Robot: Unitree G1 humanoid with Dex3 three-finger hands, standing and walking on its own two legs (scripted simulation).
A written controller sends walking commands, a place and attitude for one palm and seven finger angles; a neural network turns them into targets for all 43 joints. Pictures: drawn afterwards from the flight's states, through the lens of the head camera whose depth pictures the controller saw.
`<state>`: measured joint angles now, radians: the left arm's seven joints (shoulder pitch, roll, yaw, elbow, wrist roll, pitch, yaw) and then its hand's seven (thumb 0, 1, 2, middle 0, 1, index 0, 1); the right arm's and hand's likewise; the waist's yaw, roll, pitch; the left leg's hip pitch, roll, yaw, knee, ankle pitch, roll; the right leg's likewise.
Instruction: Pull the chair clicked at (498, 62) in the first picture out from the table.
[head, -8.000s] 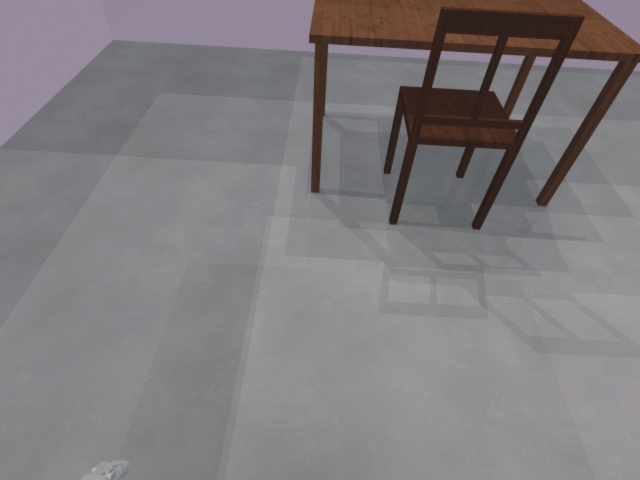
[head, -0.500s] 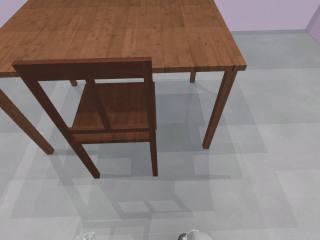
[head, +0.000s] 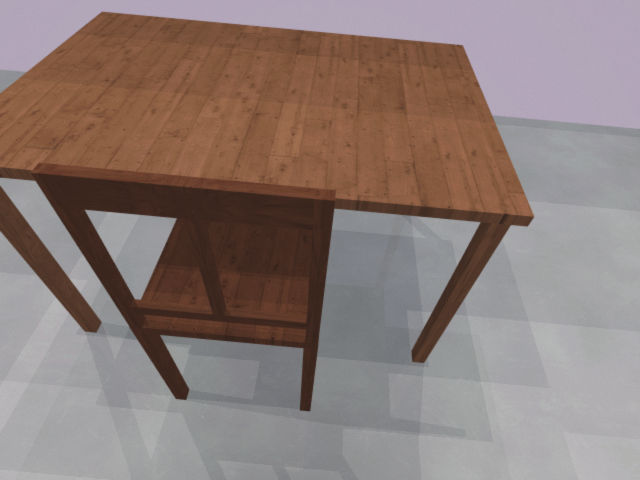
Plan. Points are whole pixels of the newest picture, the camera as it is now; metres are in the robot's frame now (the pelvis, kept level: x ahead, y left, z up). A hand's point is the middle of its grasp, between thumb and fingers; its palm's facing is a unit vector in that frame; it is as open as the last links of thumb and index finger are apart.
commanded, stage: come to a stop and stand still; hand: left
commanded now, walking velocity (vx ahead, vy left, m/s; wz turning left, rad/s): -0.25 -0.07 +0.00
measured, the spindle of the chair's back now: (208, 270) +0.44 +0.24 -0.09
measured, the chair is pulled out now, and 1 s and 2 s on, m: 0.00 0.00 0.00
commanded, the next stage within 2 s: look again from close up in 1.20 s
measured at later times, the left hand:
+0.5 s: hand out of the picture -0.04 +0.12 -0.15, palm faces +0.05 -0.97 -0.22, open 7.4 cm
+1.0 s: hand out of the picture -0.07 +0.16 -0.17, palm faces +0.06 -0.99 -0.16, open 7.4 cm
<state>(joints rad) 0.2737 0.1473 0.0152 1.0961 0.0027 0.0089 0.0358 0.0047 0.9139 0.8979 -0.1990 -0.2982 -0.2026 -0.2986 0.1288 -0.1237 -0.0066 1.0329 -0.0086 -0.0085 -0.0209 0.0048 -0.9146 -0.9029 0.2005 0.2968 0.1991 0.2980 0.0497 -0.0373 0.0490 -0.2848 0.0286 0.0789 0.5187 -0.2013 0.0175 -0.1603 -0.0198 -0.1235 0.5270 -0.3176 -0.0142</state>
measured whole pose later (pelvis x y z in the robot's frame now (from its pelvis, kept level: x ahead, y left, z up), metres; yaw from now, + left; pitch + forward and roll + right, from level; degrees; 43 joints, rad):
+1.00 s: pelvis -0.07 +0.00 +0.01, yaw +0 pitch -2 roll +0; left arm 0.26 0.15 0.01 1.15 0.01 0.02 0.02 0.01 0.91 0.90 -0.20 -0.30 -0.20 -0.30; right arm 0.28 -0.14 0.00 1.13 -0.01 0.00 -0.03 0.02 -0.94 -0.90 0.20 0.30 0.20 0.30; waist 0.02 -0.02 0.01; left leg -0.09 -0.01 0.05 0.38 -0.26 0.02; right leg -0.17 -0.07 -0.05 0.40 -0.20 0.04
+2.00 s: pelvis -0.11 -0.01 +0.00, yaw -1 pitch -3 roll +0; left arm 0.31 0.18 -0.01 1.05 0.01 0.00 0.03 0.01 0.91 0.90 -0.20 -0.30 -0.20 -0.30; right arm 0.26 -0.16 -0.01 1.09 -0.01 0.01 0.00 0.01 -0.92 -0.90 0.20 0.30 0.20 0.30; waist 0.00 -0.02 0.03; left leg -0.18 0.01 0.06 0.48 -0.26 0.01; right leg -0.24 -0.05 -0.04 0.46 -0.17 0.03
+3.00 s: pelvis -0.03 +0.01 +0.00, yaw -3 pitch -1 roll +0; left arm 0.37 0.12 0.04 1.08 0.02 0.00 0.01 0.01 0.91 0.90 -0.20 -0.30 -0.20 -0.30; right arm 0.42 -0.14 0.00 1.12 -0.02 -0.05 -0.02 0.01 -0.91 -0.90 0.20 0.30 0.20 0.30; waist -0.02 0.01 0.02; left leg -0.08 -0.01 0.10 0.47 -0.38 0.05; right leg -0.34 -0.06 -0.08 0.77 -0.45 -0.02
